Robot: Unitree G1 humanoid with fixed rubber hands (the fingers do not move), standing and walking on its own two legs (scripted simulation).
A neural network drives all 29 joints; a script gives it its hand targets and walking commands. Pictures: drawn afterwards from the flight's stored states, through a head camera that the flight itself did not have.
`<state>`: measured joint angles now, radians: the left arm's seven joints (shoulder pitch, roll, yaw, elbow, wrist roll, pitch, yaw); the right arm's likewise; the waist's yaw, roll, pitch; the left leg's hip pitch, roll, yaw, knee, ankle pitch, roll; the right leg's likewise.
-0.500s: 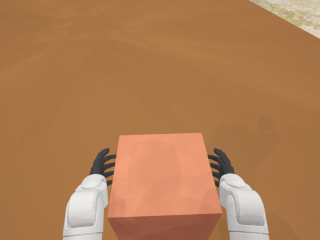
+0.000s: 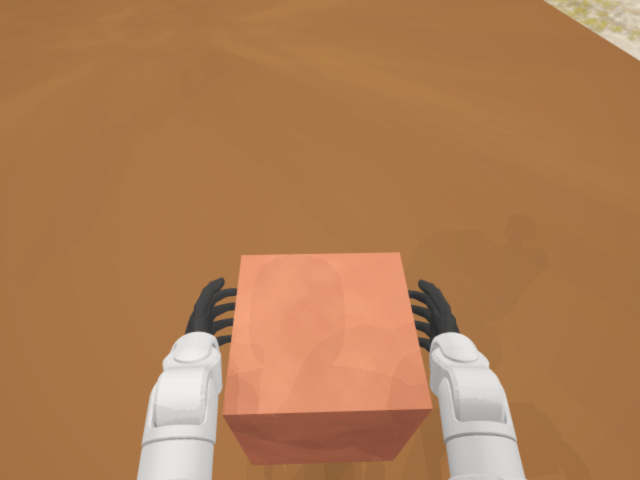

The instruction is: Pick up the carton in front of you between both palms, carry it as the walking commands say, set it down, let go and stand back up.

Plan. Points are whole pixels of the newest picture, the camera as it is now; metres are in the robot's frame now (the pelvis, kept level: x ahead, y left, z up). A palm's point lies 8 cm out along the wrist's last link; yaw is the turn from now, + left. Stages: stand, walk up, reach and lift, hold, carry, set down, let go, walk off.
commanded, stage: hold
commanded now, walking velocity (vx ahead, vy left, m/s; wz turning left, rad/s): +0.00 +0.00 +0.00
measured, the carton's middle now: (322, 364) +0.29 +0.00 -0.05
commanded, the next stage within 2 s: set down in 0.34 s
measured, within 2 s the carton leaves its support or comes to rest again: neither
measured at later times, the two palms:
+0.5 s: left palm (203, 351) +0.27 +0.15 +0.03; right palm (449, 363) +0.25 -0.15 +0.03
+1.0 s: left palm (241, 375) +0.32 +0.13 -0.16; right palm (421, 378) +0.31 -0.17 -0.15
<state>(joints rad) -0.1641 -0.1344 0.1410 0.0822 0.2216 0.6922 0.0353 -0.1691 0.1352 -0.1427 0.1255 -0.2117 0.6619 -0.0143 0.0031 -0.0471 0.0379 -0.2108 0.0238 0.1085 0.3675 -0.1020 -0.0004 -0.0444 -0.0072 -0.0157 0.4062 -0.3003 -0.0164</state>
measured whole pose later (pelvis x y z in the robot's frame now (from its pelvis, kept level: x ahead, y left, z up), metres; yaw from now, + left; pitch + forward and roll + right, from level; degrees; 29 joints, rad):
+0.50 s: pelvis -0.04 +0.01 -0.01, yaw -3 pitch -9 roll +0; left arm -0.30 -0.16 0.26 0.22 0.27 0.68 0.02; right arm -0.31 0.16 -0.26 0.32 -0.26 0.60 0.02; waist 0.01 -0.05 0.13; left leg -0.17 0.00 0.03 0.42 -0.11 0.01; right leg -0.03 0.02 0.05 0.48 -0.30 -0.02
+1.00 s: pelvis -0.06 +0.01 -0.08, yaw -5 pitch +23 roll -1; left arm -0.56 -0.18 0.39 0.51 0.27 0.14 0.08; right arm -0.63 0.06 -0.41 0.66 -0.25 0.10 0.05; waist -0.01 -0.03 0.05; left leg -1.12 -0.02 -0.01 0.93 -0.21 0.02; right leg -0.99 0.05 0.05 1.03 -0.44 0.01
